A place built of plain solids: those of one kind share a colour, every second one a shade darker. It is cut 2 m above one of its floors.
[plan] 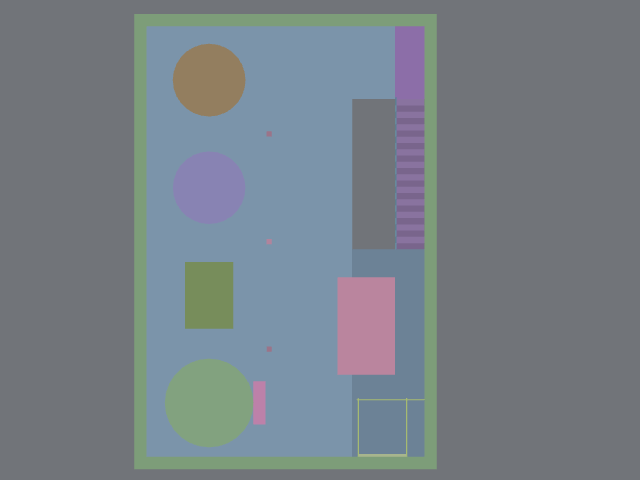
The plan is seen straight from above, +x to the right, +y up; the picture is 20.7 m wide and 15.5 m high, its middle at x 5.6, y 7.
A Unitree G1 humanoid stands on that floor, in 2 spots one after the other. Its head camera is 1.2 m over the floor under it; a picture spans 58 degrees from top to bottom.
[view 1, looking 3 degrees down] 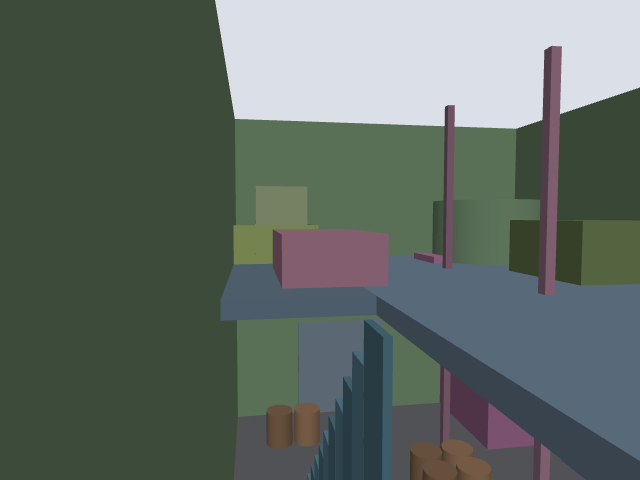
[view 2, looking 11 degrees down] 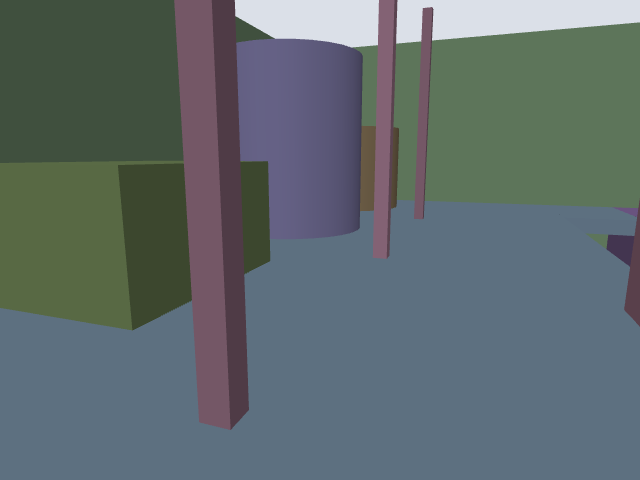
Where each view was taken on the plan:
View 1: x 8.52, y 13.05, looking -99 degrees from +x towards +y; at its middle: cooler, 7.35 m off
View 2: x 5.01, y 1.90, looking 110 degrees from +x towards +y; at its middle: upper_floor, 6.29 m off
